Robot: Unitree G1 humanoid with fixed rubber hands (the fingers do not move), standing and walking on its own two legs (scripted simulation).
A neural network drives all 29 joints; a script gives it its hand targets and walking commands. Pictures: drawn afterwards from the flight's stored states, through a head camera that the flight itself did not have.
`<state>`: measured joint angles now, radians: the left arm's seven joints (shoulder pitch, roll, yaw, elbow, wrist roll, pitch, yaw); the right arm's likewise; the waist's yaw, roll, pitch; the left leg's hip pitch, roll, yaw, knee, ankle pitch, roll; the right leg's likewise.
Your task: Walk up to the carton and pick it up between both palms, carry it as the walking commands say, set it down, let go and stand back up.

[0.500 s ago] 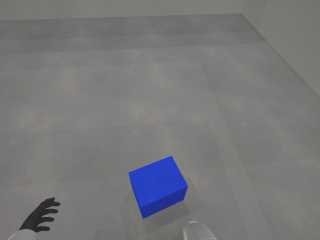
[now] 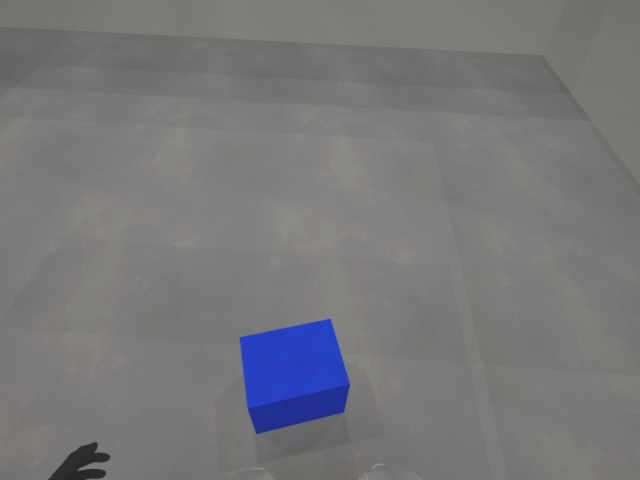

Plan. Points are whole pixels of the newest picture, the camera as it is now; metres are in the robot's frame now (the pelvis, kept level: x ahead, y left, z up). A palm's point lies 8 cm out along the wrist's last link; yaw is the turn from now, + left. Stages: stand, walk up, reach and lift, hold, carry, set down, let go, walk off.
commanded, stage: walk up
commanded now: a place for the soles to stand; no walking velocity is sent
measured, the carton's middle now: (293, 376) +0.50 +0.08 -0.63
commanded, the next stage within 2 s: none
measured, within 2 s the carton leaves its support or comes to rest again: neither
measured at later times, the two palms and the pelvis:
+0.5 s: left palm out of the picture +0.08 +0.28 -0.05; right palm out of the picture +0.14 -0.39 -0.07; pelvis +0.03 -0.07 +0.01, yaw +8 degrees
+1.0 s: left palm out of the picture +0.05 +0.30 -0.05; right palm (609, 454) +0.17 -0.35 -0.07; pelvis +0.02 -0.05 +0.01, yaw +13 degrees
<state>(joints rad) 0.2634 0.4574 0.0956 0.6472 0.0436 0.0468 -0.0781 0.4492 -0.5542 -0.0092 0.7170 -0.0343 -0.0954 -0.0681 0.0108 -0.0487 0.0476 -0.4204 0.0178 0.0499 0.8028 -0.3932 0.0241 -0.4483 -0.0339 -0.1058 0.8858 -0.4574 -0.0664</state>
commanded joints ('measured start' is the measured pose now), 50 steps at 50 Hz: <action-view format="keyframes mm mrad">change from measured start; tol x32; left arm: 1 -109 208 57 -66 -15 -24 27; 50 -72 156 14 61 -42 -78 66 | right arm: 1 14 -281 -124 -18 -8 -13 -15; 50 -152 -183 -99 15 0 19 45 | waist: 1 -36 148 78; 50 0 162 -3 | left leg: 1 117 333 -720 -485 -429 266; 10 -364 -30 -216 275 -137 17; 25 162 -38 28 -191 124 48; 28 130 270 -610 -415 11 248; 35 -345 -96 -136 117 -165 25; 44 138 -22 6 -136 59 17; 50 66 228 -587 -393 -103 211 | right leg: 1 -285 -55 199 184 -97 26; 6 211 27 69 -168 8 4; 9 149 -367 728 -660 -480 -118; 20 324 -242 205 -349 814 -69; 29 -26 -21 138 88 -205 21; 33 247 -24 143 -317 -97 -1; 35 195 -352 589 -683 -542 -69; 40 160 -261 275 -536 -37 -60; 50 -17 -33 133 -76 -148 32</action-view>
